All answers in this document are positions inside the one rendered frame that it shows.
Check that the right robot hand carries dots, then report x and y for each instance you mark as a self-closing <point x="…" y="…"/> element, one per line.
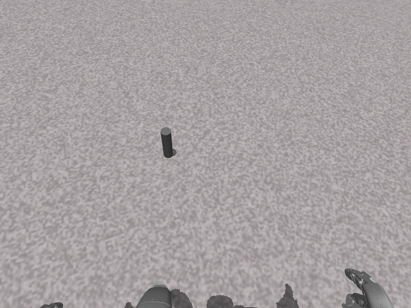
<point x="374" y="296"/>

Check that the can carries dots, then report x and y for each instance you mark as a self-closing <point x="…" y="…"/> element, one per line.
<point x="166" y="142"/>

